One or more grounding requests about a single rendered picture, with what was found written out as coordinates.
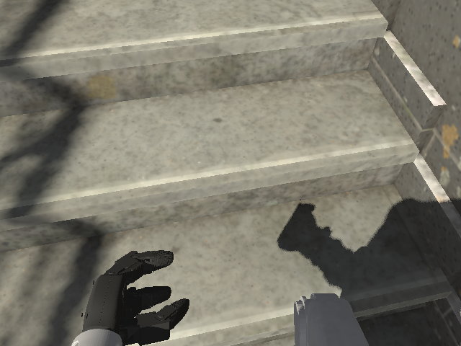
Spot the left robot forearm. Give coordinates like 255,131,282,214
71,329,122,346

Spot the robot right thigh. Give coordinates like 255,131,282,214
294,293,369,346

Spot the left robot hand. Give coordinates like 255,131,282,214
81,250,189,346

